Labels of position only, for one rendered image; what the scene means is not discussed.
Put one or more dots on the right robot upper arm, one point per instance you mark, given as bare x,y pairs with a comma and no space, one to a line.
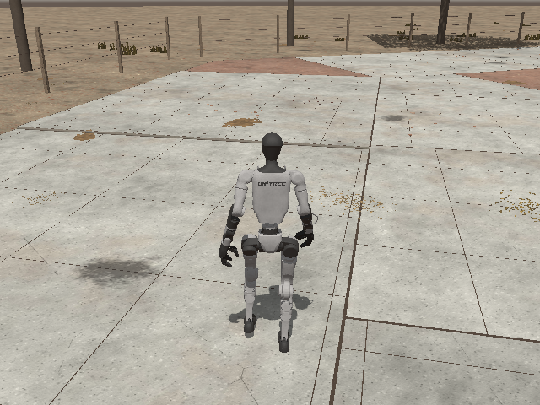
298,179

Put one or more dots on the right robot hand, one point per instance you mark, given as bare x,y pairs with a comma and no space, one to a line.
301,235

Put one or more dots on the left robot hand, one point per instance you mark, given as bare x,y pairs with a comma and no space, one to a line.
223,254

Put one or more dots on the robot torso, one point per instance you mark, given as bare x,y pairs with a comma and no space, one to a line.
270,202

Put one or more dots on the left robot shin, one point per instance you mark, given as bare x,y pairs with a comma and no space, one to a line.
249,295

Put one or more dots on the left robot upper arm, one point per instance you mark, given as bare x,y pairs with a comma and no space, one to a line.
241,188

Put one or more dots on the robot left forearm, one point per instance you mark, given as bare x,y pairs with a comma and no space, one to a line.
230,228

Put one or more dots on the robot right forearm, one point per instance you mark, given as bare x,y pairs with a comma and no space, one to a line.
307,222

